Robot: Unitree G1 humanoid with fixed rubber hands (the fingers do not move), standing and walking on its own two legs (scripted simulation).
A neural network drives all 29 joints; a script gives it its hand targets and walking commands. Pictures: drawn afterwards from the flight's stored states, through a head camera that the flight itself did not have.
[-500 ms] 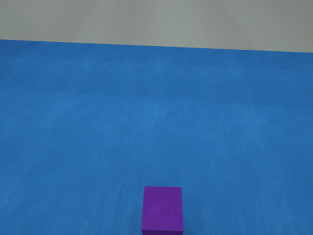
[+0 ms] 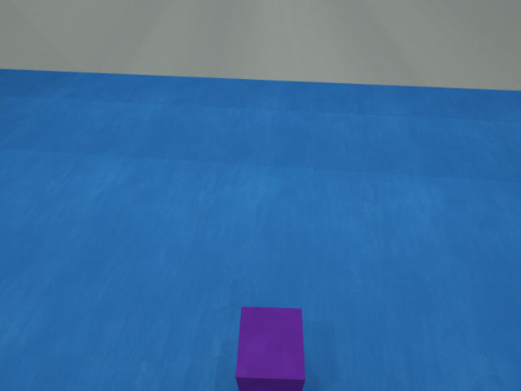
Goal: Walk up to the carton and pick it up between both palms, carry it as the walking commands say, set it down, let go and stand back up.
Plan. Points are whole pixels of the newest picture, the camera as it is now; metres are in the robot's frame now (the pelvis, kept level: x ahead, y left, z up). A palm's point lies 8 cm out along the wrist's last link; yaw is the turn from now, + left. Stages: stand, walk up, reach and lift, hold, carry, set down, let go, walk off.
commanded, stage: walk up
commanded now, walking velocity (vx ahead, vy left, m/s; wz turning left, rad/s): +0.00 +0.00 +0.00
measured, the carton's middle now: (270, 353) +0.40 -0.01 -0.65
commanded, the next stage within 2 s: stand in 0.04 s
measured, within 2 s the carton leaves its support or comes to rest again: neither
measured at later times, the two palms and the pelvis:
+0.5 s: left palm out of the picture +0.15 +0.23 -0.12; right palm out of the picture +0.15 -0.23 -0.13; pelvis -0.02 +0.00 -0.02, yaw +0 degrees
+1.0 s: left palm out of the picture +0.18 +0.22 -0.17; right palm out of the picture +0.16 -0.21 -0.18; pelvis -0.09 +0.00 -0.08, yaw +1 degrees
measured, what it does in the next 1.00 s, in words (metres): lowers itself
